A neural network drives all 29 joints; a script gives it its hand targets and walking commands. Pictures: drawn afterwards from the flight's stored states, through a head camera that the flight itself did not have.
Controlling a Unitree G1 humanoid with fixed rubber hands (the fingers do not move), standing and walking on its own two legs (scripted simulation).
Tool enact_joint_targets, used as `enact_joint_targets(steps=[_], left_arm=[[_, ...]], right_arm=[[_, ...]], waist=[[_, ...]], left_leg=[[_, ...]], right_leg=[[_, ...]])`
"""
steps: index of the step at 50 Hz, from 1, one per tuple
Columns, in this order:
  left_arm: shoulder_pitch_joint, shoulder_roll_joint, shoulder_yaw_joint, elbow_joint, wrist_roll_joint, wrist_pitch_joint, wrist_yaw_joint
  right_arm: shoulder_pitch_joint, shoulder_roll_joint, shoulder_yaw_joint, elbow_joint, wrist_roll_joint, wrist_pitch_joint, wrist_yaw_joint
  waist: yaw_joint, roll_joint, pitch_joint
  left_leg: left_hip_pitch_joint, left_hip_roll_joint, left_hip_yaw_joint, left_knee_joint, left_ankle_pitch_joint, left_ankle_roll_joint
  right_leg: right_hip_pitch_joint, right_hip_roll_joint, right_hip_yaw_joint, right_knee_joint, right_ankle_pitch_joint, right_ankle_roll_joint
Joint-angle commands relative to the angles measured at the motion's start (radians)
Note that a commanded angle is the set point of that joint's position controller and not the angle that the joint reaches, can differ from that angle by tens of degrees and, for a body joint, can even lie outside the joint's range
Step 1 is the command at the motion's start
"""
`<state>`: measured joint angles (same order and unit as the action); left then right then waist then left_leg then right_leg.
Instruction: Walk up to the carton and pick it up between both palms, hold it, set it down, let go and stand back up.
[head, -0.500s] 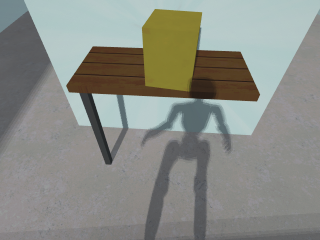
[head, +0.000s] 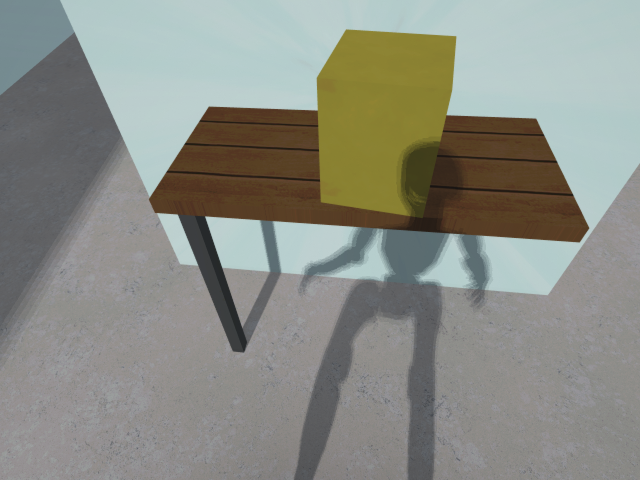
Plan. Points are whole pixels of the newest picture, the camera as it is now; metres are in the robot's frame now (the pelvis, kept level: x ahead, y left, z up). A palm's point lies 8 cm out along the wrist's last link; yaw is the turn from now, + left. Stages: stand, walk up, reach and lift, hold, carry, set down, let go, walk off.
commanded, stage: walk up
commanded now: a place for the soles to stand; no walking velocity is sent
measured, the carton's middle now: (384, 124) +0.73 -0.09 +0.09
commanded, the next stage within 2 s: none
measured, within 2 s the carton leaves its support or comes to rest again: neither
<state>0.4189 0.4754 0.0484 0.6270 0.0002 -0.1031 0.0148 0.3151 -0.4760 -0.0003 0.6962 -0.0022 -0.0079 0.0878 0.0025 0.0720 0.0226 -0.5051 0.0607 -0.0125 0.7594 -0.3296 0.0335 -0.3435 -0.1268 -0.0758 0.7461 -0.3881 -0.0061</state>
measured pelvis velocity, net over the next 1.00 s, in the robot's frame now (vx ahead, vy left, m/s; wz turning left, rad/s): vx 0.06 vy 0.01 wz -0.01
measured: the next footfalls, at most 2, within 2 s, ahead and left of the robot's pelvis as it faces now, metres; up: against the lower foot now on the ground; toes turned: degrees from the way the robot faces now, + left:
right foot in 0.28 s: +0.13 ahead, -0.14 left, +0.00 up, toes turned -5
left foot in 1.58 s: +0.32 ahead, +0.07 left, +0.00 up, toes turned +2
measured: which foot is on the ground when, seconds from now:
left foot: down 0.00-1.00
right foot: down 0.00-0.02, up 0.04-0.26, down 0.28-1.00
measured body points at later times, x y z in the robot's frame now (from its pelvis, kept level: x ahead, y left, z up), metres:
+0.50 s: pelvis +0.05 +0.02 -0.01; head +0.06 +0.01 +0.44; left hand +0.12 +0.36 -0.07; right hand +0.14 -0.30 -0.11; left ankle +0.09 +0.14 -0.71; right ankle +0.09 -0.13 -0.71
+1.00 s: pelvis +0.06 +0.01 -0.01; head +0.07 +0.00 +0.44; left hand +0.13 +0.35 -0.08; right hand +0.15 -0.31 -0.11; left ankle +0.09 +0.14 -0.71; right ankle +0.08 -0.13 -0.70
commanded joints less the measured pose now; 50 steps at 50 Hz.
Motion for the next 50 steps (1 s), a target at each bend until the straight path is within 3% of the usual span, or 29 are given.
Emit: enact_joint_targets(steps=[1, 2, 3, 4, 6, 8, 10, 13, 14, 15, 16, 18, 20, 21, 22, 23, 25, 27, 29, 31, 33, 35, 38, 40, 42, 46, 47, 48, 50], left_arm=[[-0.003, 0.105, 0.023, -0.033, -0.008, 0.016, 0.009], [-0.038, 0.151, 0.032, -0.036, -0.009, 0.027, 0.022], [-0.040, 0.208, 0.042, -0.018, -0.009, 0.031, 0.028], [-0.017, 0.211, 0.040, -0.003, -0.010, 0.028, 0.022], [0.015, 0.186, 0.037, 0.015, -0.002, 0.019, 0.009], [0.052, 0.164, 0.041, 0.028, 0.002, 0.020, 0.005], [0.061, 0.153, 0.041, 0.039, 0.002, 0.021, 0.010], [0.138, 0.146, 0.051, 0.077, 0.012, 0.008, 0.024], [0.134, 0.174, 0.061, 0.075, 0.025, 0.004, 0.029], [0.114, 0.240, 0.072, 0.059, 0.043, -0.003, 0.033], [0.028, 0.304, 0.081, 0.034, 0.029, 0.002, 0.031], [-0.073, 0.302, 0.070, 0.012, 0.024, 0.007, 0.027], [-0.104, 0.230, 0.041, 0.005, 0.024, 0.017, 0.022], [-0.089, 0.188, 0.028, 0.006, 0.017, 0.021, 0.017], [-0.072, 0.143, 0.021, 0.002, 0.006, 0.027, 0.015], [-0.034, 0.145, 0.026, 0.020, -0.004, 0.038, 0.017], [0.010, 0.174, 0.036, 0.046, 0.002, 0.035, 0.016], [0.039, 0.189, 0.041, 0.058, 0.017, 0.016, 0.016], [-0.006, 0.260, 0.057, 0.047, 0.027, 0.006, 0.019], [-0.052, 0.258, 0.050, 0.028, 0.021, 0.012, 0.019], [-0.093, 0.204, 0.030, 0.017, 0.014, 0.019, 0.019], [-0.055, 0.158, 0.024, 0.036, 0.006, 0.027, 0.017], [-0.004, 0.183, 0.034, 0.047, 0.016, 0.019, 0.016], [-0.033, 0.234, 0.044, 0.037, 0.025, 0.015, 0.017], [-0.052, 0.242, 0.043, 0.034, 0.023, 0.018, 0.018], [-0.054, 0.162, 0.024, 0.039, 0.012, 0.028, 0.013], [-0.030, 0.164, 0.027, 0.049, 0.013, 0.028, 0.012], [-0.018, 0.229, 0.068, -0.016, 0.048, 0.028, -0.024], [-0.073, 0.217, 0.070, -0.031, 0.042, 0.041, -0.045]], right_arm=[[0.185, -0.293, -0.153, -0.008, -0.056, -0.050, -0.046], [0.123, -0.343, -0.156, -0.040, -0.043, -0.049, -0.050], [0.082, -0.325, -0.156, -0.046, -0.037, -0.042, -0.049], [0.055, -0.289, -0.145, -0.048, -0.030, -0.040, -0.054], [0.047, -0.244, -0.121, -0.050, -0.025, -0.036, -0.065], [0.043, -0.222, -0.115, -0.059, -0.027, -0.033, -0.066], [0.004, -0.219, -0.110, -0.069, -0.023, -0.028, -0.070], [-0.072, -0.194, -0.099, -0.083, -0.019, -0.008, -0.067], [-0.049, -0.144, -0.085, -0.080, -0.011, -0.005, -0.068], [-0.047, -0.077, -0.067, -0.090, -0.006, -0.006, -0.065], [-0.055, -0.105, -0.076, -0.073, -0.004, 0.002, -0.075], [-0.018, -0.157, -0.088, -0.041, -0.004, -0.002, -0.073], [0.030, -0.150, -0.090, -0.010, -0.010, -0.022, -0.073], [0.050, -0.177, -0.097, -0.002, -0.023, -0.031, -0.077], [0.008, -0.227, -0.106, -0.022, -0.033, -0.039, -0.079], [-0.053, -0.257, -0.109, -0.040, -0.032, -0.040, -0.078], [-0.109, -0.238, -0.102, -0.046, -0.029, -0.031, -0.075], [-0.117, -0.176, -0.082, -0.050, -0.018, -0.021, -0.071], [-0.072, -0.133, -0.077, -0.047, -0.010, -0.017, -0.074], [-0.046, -0.151, -0.081, -0.036, -0.012, -0.021, -0.077], [-0.037, -0.183, -0.088, -0.028, -0.020, -0.033, -0.078], [-0.092, -0.222, -0.093, -0.038, -0.024, -0.037, -0.078], [-0.116, -0.184, -0.082, -0.040, -0.020, -0.023, -0.073], [-0.103, -0.157, -0.078, -0.043, -0.012, -0.017, -0.075], [-0.071, -0.155, -0.080, -0.032, -0.013, -0.018, -0.076], [-0.108, -0.208, -0.088, -0.035, -0.027, -0.028, -0.075], [-0.117, -0.210, -0.087, -0.035, -0.029, -0.025, -0.073], [0.047, -0.304, -0.142, -0.011, -0.019, -0.052, -0.064], [0.092, -0.359, -0.166, 0.007, -0.024, -0.066, -0.075]], waist=[[-0.097, 0.235, -0.061], [-0.092, 0.226, 0.002], [-0.078, 0.142, 0.065], [-0.053, 0.096, 0.077], [-0.043, 0.099, 0.030], [-0.036, 0.116, -0.019], [-0.022, 0.109, -0.015], [0.036, 0.054, -0.044], [0.039, -0.023, -0.066], [0.032, -0.198, -0.065], [0.022, -0.255, -0.008], [-0.020, -0.199, 0.043], [-0.049, -0.191, 0.009], [-0.057, -0.121, -0.017], [-0.032, 0.034, -0.022], [0.001, 0.092, 0.012], [0.023, 0.054, 0.029], [0.039, 0.010, -0.030], [0.001, -0.161, -0.031], [-0.021, -0.138, -0.029], [-0.036, -0.054, -0.034], [0.007, 0.048, -0.025], [0.030, 0.004, -0.028], [0.003, -0.094, -0.012], [-0.019, -0.102, -0.020], [0.006, 0.044, -0.010], [0.016, 0.050, -0.008], [-0.025, 0.003, -0.057], [-0.074, 0.108, 0.063]], left_leg=[[0.353, 0.136, -0.350, -0.351, -0.188, 0.081], [0.259, 0.281, -0.640, -0.511, -0.347, 0.180], [0.203, 0.275, -0.600, -0.488, -0.388, 0.230], [0.207, 0.234, -0.512, -0.434, -0.276, 0.224], [0.219, 0.167, -0.328, -0.344, 0.031, 0.200], [0.209, 0.158, -0.252, -0.286, 0.247, 0.219], [0.144, 0.164, -0.226, -0.257, 0.276, 0.219], [0.028, 0.097, -0.125, -0.097, 0.138, 0.147], [-0.027, 0.078, -0.110, -0.030, 0.031, 0.107], [-0.109, -0.007, -0.034, 0.131, -0.080, 0.040], [-0.089, -0.037, 0.015, 0.208, -0.238, 0.006], [0.001, -0.015, 0.002, 0.177, -0.197, 0.008], [0.167, -0.032, 0.025, -0.029, -0.082, 0.028], [0.201, 0.006, -0.065, -0.134, -0.066, 0.046], [0.175, 0.119, -0.309, -0.262, -0.134, 0.096], [0.116, 0.206, -0.417, -0.343, -0.243, 0.153], [0.041, 0.176, -0.321, -0.291, -0.189, 0.167], [-0.003, 0.083, -0.151, -0.144, -0.038, 0.083], [-0.013, -0.017, -0.020, 0.047, -0.046, 0.011], [0.080, -0.013, -0.011, 0.017, -0.078, 0.012], [0.156, 0.054, -0.139, -0.144, -0.045, 0.053], [0.115, 0.151, -0.293, -0.247, -0.086, 0.129], [0.012, 0.092, -0.159, -0.163, -0.057, 0.085], [0.015, 0.016, -0.061, -0.047, -0.051, 0.031], [0.079, 0.004, -0.048, -0.039, -0.104, 0.021], [0.087, 0.129, -0.264, -0.268, -0.236, 0.105], [0.059, 0.134, -0.250, -0.261, -0.213, 0.112], [0.184, 0.169, -0.371, -0.295, -0.573, 0.150], [0.260, 0.294, -0.552, -0.446, -0.709, 0.224]], right_leg=[[-0.323, 0.038, -0.035, 0.367, -0.080, -0.049], [-0.435, 0.102, 0.034, 0.444, -0.233, -0.032], [-0.428, 0.060, 0.088, 0.475, -0.202, -0.031], [-0.415, 0.038, 0.078, 0.440, -0.150, -0.029], [-0.323, 0.040, 0.050, 0.312, -0.121, -0.024], [-0.227, 0.060, 0.014, 0.234, -0.121, -0.017], [-0.145, 0.073, -0.005, 0.156, -0.078, -0.022], [0.083, 0.135, -0.044, -0.112, 0.117, -0.031], [0.145, 0.093, 0.047, -0.144, 0.108, -0.050], [0.126, -0.107, 0.357, -0.254, 0.054, -0.117], [-0.020, -0.264, 0.538, -0.348, -0.025, -0.218], [-0.116, -0.237, 0.450, -0.276, 0.058, -0.253], [-0.174, -0.101, 0.246, -0.138, 0.175, -0.152], [-0.182, -0.048, 0.179, -0.032, 0.222, -0.106], [-0.214, 0.045, 0.092, 0.114, 0.129, -0.048], [-0.221, 0.092, 0.029, 0.139, -0.076, -0.026], [-0.096, 0.084, 0.044, 0.066, -0.089, -0.036], [0.052, 0.062, 0.086, -0.060, 0.076, -0.059], [0.019, -0.103, 0.355, -0.181, 0.112, -0.137], [-0.058, -0.136, 0.341, -0.154, 0.148, -0.174], [-0.139, -0.031, 0.186, -0.034, 0.186, -0.099], [-0.127, 0.074, 0.041, 0.070, 0.053, -0.038], [0.021, 0.050, 0.095, -0.053, 0.059, -0.060], [-0.023, -0.038, 0.255, -0.142, 0.077, -0.111], [-0.081, -0.089, 0.303, -0.151, 0.054, -0.143], [-0.115, 0.077, 0.055, 0.021, -0.015, -0.049], [-0.070, 0.083, 0.048, 0.008, -0.015, -0.044], [-0.199, 0.092, 0.107, 0.066, -0.282, -0.069], [-0.420, 0.076, 0.073, 0.242, -0.223, -0.040]])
